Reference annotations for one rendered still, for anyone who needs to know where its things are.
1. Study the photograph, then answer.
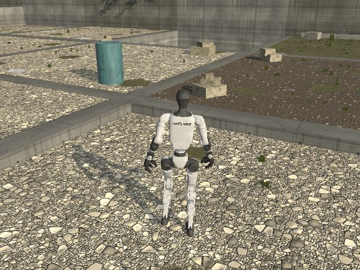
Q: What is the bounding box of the right robot upper arm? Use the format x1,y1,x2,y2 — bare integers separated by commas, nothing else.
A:
194,114,209,146

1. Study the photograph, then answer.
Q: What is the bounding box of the left robot upper arm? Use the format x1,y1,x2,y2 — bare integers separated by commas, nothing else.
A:
154,113,170,145

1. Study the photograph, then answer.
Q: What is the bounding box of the robot left hand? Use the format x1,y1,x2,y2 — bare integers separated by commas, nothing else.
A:
144,158,157,173

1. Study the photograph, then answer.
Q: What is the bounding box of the left robot forearm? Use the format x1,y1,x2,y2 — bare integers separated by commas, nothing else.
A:
146,136,159,160

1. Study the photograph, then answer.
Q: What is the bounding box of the robot right hand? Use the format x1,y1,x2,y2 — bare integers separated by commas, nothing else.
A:
201,156,214,169

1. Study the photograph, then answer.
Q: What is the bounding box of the robot right thigh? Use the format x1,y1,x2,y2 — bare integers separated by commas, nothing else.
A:
186,158,199,201

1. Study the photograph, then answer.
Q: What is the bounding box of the right robot forearm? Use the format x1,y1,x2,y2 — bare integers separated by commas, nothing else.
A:
203,137,213,159

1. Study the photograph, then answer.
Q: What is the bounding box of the robot head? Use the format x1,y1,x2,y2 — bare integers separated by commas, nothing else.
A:
173,89,192,117

